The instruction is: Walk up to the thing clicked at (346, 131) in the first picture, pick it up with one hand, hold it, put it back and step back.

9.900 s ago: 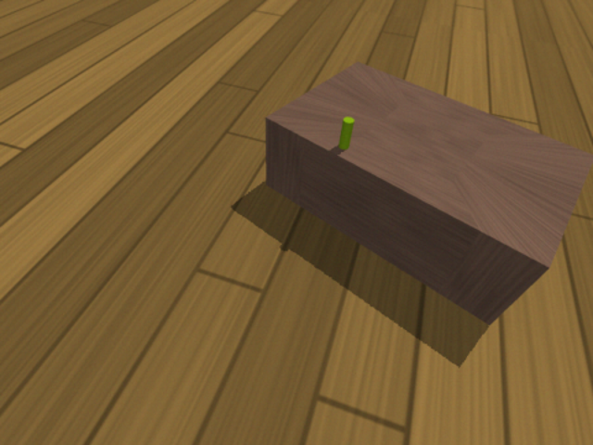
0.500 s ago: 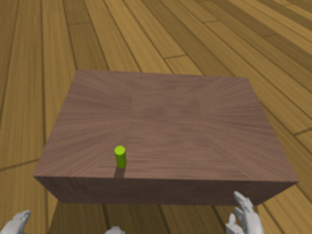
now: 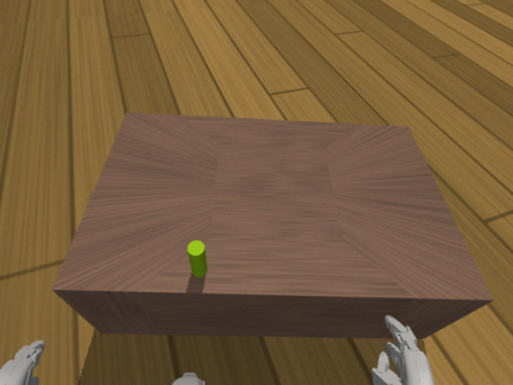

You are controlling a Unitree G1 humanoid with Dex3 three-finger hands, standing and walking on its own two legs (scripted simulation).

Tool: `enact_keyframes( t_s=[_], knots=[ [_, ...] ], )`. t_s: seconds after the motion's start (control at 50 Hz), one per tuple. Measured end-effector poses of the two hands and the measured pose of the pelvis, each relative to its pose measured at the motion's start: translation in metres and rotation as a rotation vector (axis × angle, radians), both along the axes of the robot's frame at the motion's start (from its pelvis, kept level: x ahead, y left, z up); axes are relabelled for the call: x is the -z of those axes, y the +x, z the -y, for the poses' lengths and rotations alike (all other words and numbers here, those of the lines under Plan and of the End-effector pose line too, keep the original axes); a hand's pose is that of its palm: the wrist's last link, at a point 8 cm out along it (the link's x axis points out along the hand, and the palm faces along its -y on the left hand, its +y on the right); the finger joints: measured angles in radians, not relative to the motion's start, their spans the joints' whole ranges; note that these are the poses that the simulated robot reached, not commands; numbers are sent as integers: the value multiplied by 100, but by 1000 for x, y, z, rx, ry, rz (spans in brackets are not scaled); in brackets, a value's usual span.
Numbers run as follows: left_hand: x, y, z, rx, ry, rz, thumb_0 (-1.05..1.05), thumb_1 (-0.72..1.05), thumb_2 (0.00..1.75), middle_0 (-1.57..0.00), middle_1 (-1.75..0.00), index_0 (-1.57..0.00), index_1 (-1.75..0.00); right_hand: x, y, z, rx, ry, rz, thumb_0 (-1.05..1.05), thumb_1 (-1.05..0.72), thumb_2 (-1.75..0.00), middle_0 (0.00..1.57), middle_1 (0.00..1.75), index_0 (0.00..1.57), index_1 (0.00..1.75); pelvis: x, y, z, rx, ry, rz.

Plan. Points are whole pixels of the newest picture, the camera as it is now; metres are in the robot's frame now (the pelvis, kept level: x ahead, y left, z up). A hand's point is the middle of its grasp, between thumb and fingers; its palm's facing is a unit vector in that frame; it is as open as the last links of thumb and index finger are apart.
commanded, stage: go down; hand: left
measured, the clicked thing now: (197, 259) +0.45 +0.12 -0.25
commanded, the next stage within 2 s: none
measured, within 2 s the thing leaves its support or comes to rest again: neither
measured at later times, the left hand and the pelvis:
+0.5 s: hand (56, 319) +0.23 +0.29 -0.03, palm faces +0.13 -0.96 -0.25, open 17.1 cm; pelvis -0.01 +0.00 +0.00, yaw +0 degrees
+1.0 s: hand (61, 257) +0.32 +0.30 +0.00, palm faces +0.07 -0.99 -0.14, open 17.3 cm; pelvis -0.02 +0.01 +0.00, yaw -2 degrees
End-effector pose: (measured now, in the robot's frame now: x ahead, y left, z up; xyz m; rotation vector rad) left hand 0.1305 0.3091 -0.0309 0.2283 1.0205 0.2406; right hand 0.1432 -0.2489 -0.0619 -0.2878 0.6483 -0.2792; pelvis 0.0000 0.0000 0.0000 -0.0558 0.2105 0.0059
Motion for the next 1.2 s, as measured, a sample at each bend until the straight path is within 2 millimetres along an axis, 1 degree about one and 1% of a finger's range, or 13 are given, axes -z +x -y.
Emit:
enact_keyframes(
  t_s=[0.18,0.26,0.32,0.4,0.5,0.58,0.64,0.72,0.8,0.9,0.98,1.1,1.2],
  knots=[
    [-2,1,-1,9,-5,16,-1,-49,13,-6,-4,-3,-6,-2,0,0,4,-7,5,2,-89,-90,21,30,20,30,0,0,-1,0,-2,4],
    [-3,5,-4,9,-2,41,-1,-47,13,-6,-3,-3,-6,-3,-2,-1,0,-10,7,2,-90,-90,21,30,20,30,0,-2,-2,-2,-3,10],
    [-5,12,-7,3,-2,66,-1,-46,13,-6,-3,-3,-5,-4,-4,-2,-4,-13,11,2,-90,-90,21,30,20,30,0,-5,-2,-4,-3,16],
    [-15,36,-14,13,-1,156,-1,-45,12,-6,-2,-3,-5,-3,-10,-3,-15,-22,4,2,-90,-90,21,30,20,30,-1,-9,-2,-7,-2,23],
    [-32,82,-23,34,-21,279,-1,-45,12,-6,-1,-2,-4,0,-23,-2,-17,-30,-31,2,-90,-90,21,30,20,30,-2,-15,-1,-9,-3,26],
    [-39,116,-28,53,-61,318,-1,-46,12,-6,-2,-2,-5,2,-37,2,4,-32,-72,2,-90,-90,21,30,20,30,-5,-16,-2,-1,-3,21],
    [-43,135,-29,80,-93,336,-1,-48,15,-6,-5,-2,-8,2,-50,6,25,-36,-104,2,-91,-91,21,30,20,30,-7,-16,-4,8,-2,17],
    [-47,156,-31,116,-119,387,-1,-51,18,-6,-9,-2,-12,5,-68,11,45,-43,-157,1,-91,-91,21,30,20,30,-7,-15,-7,20,1,7],
    [-46,167,-34,135,-127,436,-1,-52,18,-6,-8,-2,-11,10,-86,14,59,-37,-218,1,-91,-91,21,30,20,30,-6,-15,-8,31,3,-3],
    [-41,166,-38,144,-123,451,-1,-51,14,-6,-5,-2,-8,17,-103,13,66,-21,-296,1,-91,-91,21,30,20,30,-6,-17,-8,38,4,-9],
    [-43,168,-43,140,-121,493,-1,-50,12,-6,-3,-3,-6,21,-111,12,55,-17,-345,1,-91,-91,21,30,20,30,-5,-20,-7,35,5,-13],
    [-57,191,-49,152,-123,596,-1,-47,10,-6,-2,-3,-5,23,-115,15,44,-35,-374,1,-90,-90,21,30,20,30,-2,-26,-4,30,3,-23],
    [-62,209,-48,177,-145,619,-1,-48,9,-6,-2,-4,-4,22,-120,20,54,-48,-386,1,-89,-90,21,30,20,30,0,-28,-4,35,0,-43]
  ],
)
